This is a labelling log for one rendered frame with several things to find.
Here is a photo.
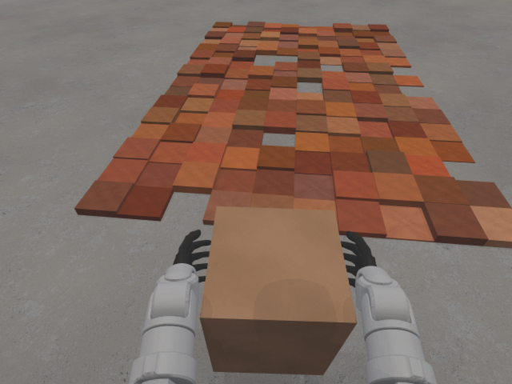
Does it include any robot right hand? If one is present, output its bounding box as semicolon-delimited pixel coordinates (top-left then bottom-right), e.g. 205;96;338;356
341;231;377;288

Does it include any carton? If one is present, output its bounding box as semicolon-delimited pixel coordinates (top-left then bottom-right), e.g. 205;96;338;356
200;206;357;375

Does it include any robot left hand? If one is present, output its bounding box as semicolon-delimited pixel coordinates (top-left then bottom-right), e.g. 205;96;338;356
173;230;211;283

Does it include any robot left forearm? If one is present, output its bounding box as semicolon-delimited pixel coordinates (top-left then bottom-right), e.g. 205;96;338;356
128;263;199;384

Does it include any robot right forearm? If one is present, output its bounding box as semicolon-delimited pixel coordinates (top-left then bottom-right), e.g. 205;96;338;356
355;266;437;384

